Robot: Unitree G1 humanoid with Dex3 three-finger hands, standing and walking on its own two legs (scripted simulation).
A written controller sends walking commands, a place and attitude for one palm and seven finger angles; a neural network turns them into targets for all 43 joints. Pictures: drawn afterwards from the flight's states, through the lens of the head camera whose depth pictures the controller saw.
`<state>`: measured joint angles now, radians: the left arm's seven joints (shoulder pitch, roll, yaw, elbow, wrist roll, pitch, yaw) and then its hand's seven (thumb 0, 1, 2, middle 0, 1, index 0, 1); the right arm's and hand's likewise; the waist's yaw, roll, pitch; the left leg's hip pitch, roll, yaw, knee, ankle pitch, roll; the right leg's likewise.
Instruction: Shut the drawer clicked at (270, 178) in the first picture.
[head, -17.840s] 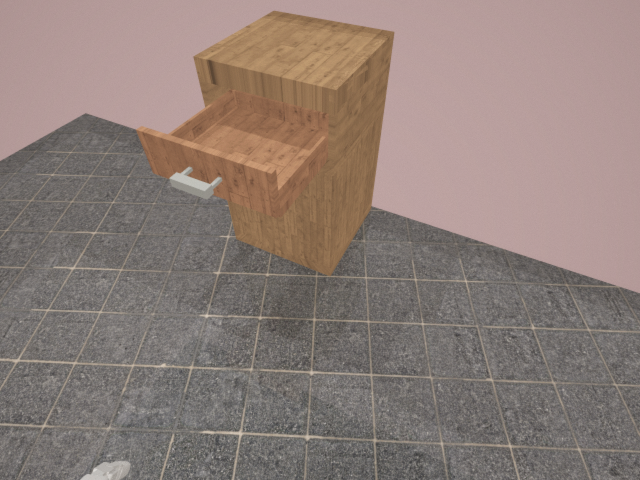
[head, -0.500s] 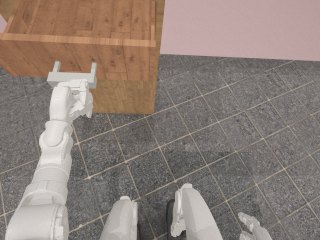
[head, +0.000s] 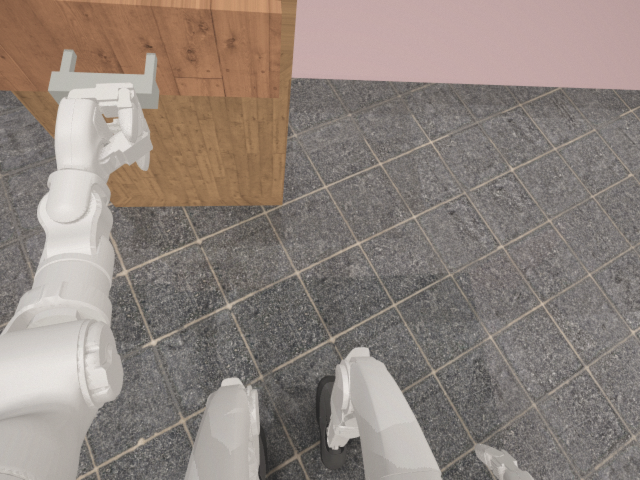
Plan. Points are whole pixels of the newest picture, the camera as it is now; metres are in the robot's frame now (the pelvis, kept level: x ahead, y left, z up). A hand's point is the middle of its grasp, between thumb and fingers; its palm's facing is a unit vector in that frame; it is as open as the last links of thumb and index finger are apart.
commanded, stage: push the drawer shut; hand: left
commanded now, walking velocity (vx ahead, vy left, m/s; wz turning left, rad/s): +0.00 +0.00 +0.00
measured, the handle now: (108, 75) +0.60 +0.21 +0.02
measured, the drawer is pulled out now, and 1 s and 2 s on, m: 0.09 0.00 0.00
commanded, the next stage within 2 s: pull the fist back off the drawer in 1.04 s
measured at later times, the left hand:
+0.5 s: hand (149, 90) +0.58 +0.16 +0.02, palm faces -0.03 -1.00 -0.04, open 3.3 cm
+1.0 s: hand (143, 72) +0.61 +0.17 +0.01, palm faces -0.02 -1.00 -0.06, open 2.9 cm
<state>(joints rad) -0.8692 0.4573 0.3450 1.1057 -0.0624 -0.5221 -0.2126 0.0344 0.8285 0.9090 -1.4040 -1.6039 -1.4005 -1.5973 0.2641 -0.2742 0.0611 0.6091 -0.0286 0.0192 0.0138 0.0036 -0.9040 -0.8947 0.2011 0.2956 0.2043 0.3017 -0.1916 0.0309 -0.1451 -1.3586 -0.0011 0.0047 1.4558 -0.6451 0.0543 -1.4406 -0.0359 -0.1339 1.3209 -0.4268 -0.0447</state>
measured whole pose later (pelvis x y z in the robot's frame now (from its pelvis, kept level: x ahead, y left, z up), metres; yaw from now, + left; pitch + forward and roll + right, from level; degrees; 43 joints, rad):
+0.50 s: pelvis +0.00 +0.01 -0.01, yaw -2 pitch +35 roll -6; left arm -1.06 0.58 0.41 1.19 0.01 -0.45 -0.19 0.04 0.84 0.90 -1.40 -1.60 -1.40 -1.60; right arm 0.32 -0.26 0.09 0.59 -0.05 0.09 0.04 0.00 -0.90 -0.89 0.20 0.30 0.20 0.30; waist -0.27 0.05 -0.12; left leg -1.44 0.01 -0.01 1.49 -0.66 0.06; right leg -1.51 -0.02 -0.14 1.32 -0.42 -0.03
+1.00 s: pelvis -0.01 +0.00 -0.02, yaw -2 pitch +37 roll -8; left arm -1.30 0.71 0.36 1.31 0.09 -0.37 -0.17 -0.02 0.68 0.96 -1.40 -1.60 -1.40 -1.60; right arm 0.32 -0.26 0.12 0.60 -0.07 0.10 0.05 0.00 -0.90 -0.89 0.20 0.30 0.20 0.30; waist -0.32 0.04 -0.11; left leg -1.56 0.01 -0.06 1.55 -0.65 0.05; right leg -1.59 -0.03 -0.20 1.36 -0.41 -0.05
